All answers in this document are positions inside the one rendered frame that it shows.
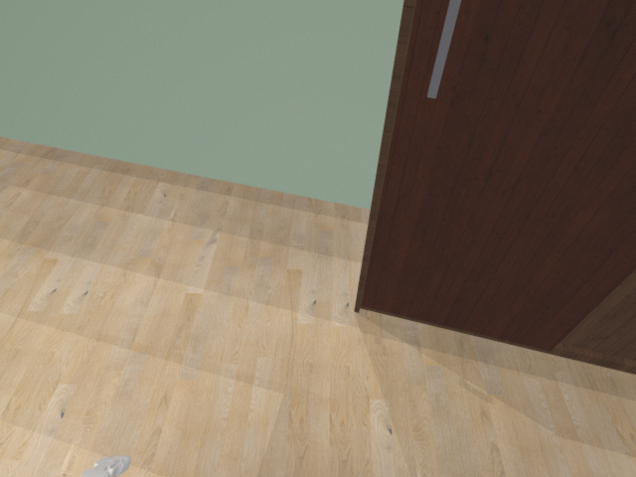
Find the wardrobe door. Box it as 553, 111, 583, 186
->
560, 269, 636, 361
362, 0, 636, 351

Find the left robot hand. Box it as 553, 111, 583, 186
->
80, 455, 131, 477

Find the handle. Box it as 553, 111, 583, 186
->
427, 0, 461, 98

